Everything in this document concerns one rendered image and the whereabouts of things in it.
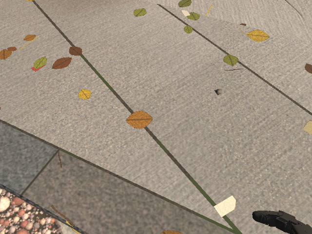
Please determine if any robot right hand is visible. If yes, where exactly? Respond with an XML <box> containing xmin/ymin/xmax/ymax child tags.
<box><xmin>253</xmin><ymin>210</ymin><xmax>312</xmax><ymax>234</ymax></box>

